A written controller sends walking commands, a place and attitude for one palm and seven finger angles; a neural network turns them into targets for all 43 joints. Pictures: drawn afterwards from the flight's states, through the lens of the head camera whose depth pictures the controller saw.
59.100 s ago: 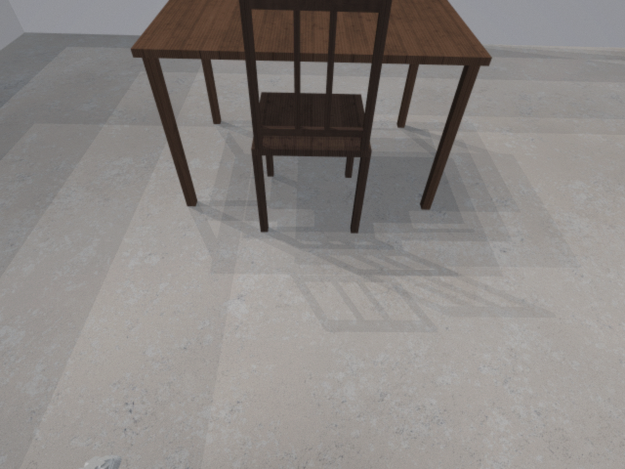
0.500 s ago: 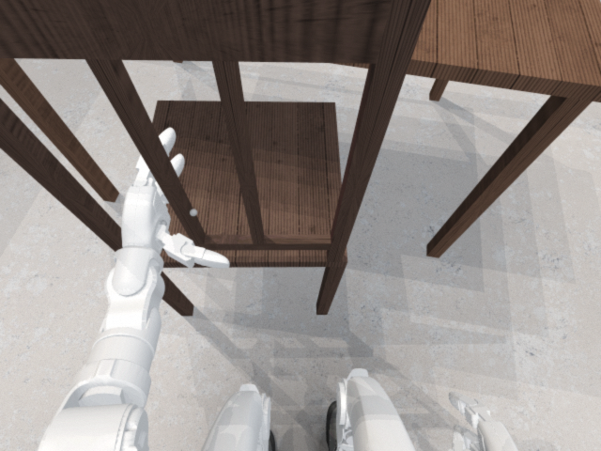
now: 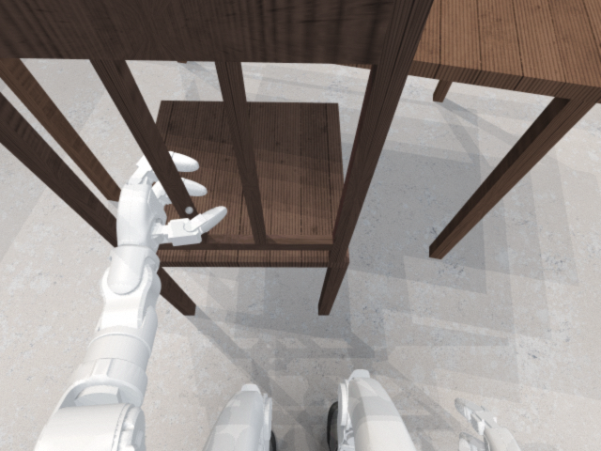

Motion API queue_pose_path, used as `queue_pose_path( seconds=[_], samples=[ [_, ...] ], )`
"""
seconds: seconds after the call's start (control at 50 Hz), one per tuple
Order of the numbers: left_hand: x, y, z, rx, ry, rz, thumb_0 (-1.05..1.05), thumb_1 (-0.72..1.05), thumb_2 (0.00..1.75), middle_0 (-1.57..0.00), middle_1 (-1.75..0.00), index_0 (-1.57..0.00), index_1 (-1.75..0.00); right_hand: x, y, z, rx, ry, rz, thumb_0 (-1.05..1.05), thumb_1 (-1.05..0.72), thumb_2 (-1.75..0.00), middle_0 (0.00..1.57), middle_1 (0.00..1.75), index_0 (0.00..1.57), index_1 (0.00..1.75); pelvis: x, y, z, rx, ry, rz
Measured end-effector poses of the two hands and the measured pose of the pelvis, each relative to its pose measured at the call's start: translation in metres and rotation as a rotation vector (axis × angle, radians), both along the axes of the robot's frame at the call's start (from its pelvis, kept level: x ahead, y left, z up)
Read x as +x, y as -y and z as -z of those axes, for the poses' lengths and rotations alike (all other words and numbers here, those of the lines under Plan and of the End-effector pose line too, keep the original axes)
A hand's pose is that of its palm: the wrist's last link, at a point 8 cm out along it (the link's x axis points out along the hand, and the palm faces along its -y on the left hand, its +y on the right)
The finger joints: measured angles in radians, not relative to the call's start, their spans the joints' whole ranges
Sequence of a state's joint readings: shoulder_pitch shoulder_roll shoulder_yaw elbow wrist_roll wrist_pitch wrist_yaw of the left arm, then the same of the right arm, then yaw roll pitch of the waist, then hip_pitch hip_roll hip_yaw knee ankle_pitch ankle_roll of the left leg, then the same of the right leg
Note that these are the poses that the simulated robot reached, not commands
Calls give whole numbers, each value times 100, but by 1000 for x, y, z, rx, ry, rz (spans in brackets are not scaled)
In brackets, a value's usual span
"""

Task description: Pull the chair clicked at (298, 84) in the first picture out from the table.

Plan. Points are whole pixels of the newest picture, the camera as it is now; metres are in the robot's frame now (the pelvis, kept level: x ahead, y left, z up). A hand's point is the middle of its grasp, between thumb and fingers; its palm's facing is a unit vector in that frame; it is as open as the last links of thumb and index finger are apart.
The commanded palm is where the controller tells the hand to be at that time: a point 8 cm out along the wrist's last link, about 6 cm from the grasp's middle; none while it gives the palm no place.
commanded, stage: hook a spindle and tug to test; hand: left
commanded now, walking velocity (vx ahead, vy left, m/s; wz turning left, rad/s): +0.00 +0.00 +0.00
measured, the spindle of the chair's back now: (169, 178) +0.45 +0.17 +0.05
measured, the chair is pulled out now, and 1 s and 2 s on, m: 0.14 0.16 0.25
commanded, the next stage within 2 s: step backward, pulling the chair out in 0.80 s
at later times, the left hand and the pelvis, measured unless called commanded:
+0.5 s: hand (192, 214) +0.41 +0.14 +0.03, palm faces +0.01 -1.00 -0.03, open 5.3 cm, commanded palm +0.37 +0.18 +0.02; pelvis +0.01 +0.00 +0.01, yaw -1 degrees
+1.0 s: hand (195, 225) +0.39 +0.14 +0.03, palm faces +0.01 -0.99 -0.13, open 5.5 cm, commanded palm +0.36 +0.19 +0.03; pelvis +0.02 +0.00 +0.03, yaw +1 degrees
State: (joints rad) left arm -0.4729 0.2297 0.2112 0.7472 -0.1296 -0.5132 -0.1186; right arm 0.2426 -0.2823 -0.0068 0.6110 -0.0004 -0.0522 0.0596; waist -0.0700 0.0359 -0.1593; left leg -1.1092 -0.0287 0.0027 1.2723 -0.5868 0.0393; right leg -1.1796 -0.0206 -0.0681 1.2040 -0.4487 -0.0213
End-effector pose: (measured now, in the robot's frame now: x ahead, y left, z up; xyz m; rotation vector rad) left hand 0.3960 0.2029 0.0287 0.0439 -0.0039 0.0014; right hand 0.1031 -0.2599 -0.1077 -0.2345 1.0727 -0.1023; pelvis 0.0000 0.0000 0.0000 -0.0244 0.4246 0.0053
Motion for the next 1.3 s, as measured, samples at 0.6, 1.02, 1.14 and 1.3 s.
queue_pose_path(
  seconds=[0.6, 1.02, 1.14, 1.3],
  samples=[
    [-13, 7, 0, -10, -13, -5, 1, 78, 79, -41, -141, -37, -145, 23, -8, -7, 35, 26, -3, 1, -90, -90, 20, 30, 20, 30, 15, -3, -7, -1, -3, 8],
    [-24, 15, -17, 105, -193, -28, 4, 75, 81, -41, -130, -38, -145, 52, -16, -32, 55, 26, 105, 1, -90, -90, 20, 30, 20, 30, 23, 3, -41, 23, 114, -2],
    [-23, 19, -29, 81, -383, -78, 6, 75, 81, -35, -114, -43, -145, 34, -18, -75, 32, -36, 181, 1, -90, -90, 20, 30, 20, 30, 36, 0, -85, 30, 184, 15],
    [-26, 21, -34, 115, -457, -27, 6, 74, 79, -34, -111, -48, -145, -3, 2, -99, -45, -118, 224, 1, -90, -90, 20, 30, 20, 30, 34, -5, -107, 16, 249, 34]
  ],
)
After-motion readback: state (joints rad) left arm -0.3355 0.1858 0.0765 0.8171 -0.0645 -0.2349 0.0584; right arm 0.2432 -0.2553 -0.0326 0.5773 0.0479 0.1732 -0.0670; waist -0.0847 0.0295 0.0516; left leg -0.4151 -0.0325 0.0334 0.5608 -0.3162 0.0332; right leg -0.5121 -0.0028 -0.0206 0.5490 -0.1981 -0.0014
